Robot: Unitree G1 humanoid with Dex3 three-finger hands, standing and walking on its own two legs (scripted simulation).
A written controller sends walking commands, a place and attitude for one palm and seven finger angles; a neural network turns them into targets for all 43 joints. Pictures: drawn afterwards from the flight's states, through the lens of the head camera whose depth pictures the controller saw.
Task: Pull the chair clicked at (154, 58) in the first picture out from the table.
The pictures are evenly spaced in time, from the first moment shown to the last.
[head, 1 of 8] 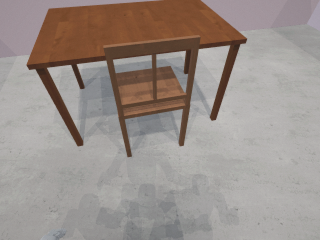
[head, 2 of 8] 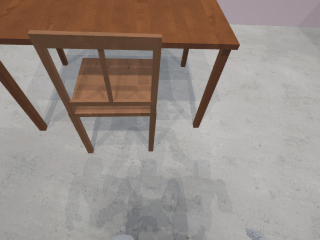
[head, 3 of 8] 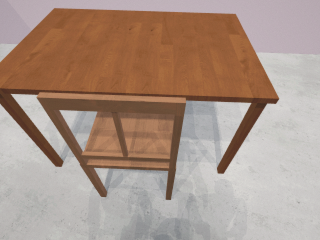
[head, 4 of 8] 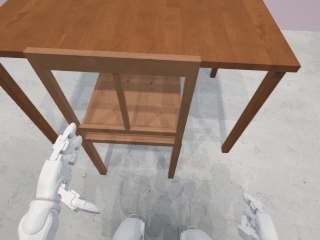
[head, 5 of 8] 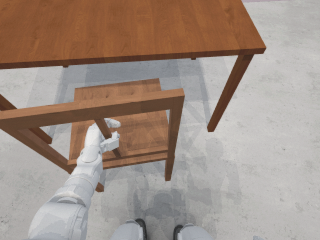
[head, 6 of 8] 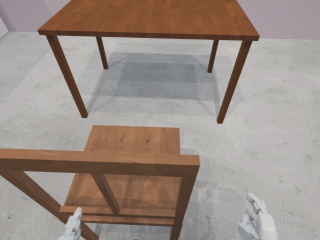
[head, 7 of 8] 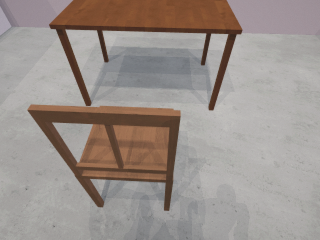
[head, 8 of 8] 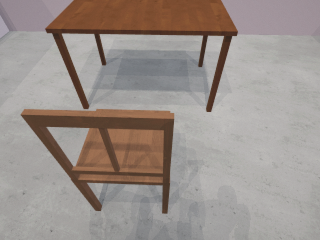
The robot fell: no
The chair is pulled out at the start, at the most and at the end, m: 0.00 0.68 0.68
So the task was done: yes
